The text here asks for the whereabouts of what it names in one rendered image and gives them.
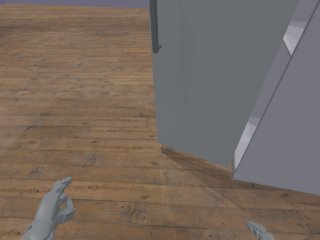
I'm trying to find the fridge door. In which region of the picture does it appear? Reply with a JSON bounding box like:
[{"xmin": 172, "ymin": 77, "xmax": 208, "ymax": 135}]
[{"xmin": 148, "ymin": 0, "xmax": 299, "ymax": 168}]

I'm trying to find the robot left forearm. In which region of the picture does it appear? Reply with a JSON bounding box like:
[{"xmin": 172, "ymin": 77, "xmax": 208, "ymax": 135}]
[{"xmin": 21, "ymin": 218, "xmax": 55, "ymax": 240}]

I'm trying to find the robot right hand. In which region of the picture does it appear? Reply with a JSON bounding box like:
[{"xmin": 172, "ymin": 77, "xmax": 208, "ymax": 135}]
[{"xmin": 245, "ymin": 221, "xmax": 275, "ymax": 240}]

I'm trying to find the robot left hand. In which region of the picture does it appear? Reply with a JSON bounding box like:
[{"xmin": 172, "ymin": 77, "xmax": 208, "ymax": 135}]
[{"xmin": 34, "ymin": 177, "xmax": 76, "ymax": 227}]

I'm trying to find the handle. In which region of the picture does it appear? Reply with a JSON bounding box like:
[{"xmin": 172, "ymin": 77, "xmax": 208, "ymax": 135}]
[{"xmin": 149, "ymin": 0, "xmax": 162, "ymax": 54}]

